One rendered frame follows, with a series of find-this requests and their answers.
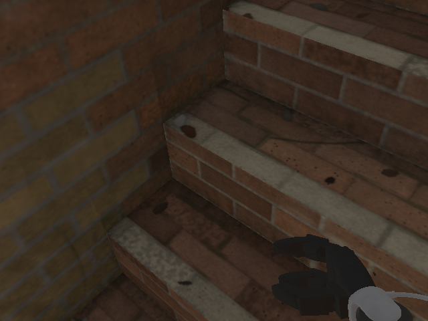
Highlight right robot forearm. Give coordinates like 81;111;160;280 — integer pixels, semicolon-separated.
348;286;413;321

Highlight right robot hand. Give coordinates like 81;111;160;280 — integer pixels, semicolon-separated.
272;234;376;319

